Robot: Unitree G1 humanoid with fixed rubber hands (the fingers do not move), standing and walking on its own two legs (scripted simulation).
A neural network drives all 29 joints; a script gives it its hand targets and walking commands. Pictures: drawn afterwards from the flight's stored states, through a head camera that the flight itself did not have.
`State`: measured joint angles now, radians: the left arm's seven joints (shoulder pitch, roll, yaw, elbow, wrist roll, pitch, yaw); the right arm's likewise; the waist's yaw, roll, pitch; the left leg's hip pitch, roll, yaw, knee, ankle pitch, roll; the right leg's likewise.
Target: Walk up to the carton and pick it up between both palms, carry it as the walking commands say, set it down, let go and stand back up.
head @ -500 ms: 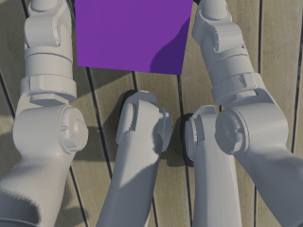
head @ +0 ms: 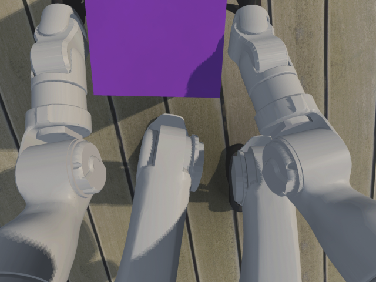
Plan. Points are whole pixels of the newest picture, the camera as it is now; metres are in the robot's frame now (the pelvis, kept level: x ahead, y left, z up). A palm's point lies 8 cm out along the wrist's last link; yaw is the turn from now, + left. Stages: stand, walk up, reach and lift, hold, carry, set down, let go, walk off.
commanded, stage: set down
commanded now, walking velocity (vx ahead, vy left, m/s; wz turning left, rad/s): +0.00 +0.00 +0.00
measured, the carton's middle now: (161, 9) +0.51 +0.17 -0.24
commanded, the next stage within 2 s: none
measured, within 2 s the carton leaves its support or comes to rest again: rests again in 0.40 s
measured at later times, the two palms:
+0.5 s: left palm (76, 5) +0.47 +0.30 -0.17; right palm (251, 7) +0.53 +0.02 -0.18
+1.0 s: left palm (75, 8) +0.47 +0.30 -0.17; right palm (250, 7) +0.53 +0.03 -0.18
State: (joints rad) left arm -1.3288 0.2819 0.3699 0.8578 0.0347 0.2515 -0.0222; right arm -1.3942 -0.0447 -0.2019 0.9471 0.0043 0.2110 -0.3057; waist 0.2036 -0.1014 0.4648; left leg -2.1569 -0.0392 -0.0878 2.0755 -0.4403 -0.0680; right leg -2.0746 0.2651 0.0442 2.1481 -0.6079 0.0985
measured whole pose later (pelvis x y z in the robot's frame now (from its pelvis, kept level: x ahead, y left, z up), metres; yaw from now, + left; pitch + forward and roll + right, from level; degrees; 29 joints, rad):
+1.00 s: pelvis +0.01 +0.00 -0.01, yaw -1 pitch +37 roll -1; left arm -1.26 0.29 0.38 0.96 0.02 0.16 -0.05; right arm -1.34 -0.04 -0.21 0.98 -0.03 0.16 -0.24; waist 0.20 -0.09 0.31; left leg -2.28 0.01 -0.05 2.10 -0.46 -0.03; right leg -2.20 0.24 0.04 2.17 -0.61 0.09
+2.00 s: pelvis +0.00 +0.01 +0.06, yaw +3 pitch +27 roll -7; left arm -1.19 0.37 0.21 0.66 -0.15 0.23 0.05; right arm -1.30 -0.19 -0.19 0.76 0.08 0.26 -0.21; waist 0.20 -0.01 0.52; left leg -1.97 -0.07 -0.12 1.92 -0.42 -0.03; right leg -1.82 0.11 -0.04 1.96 -0.63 0.05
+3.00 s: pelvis +0.06 +0.02 +0.28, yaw +5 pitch +34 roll -4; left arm -0.94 0.26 0.38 0.83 0.04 0.16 -0.05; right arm -1.01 -0.07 -0.25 0.83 -0.11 0.20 -0.16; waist 0.12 -0.02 0.07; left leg -1.38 -0.04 -0.09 1.04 -0.25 0.00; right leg -1.27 0.08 0.05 1.05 -0.39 0.04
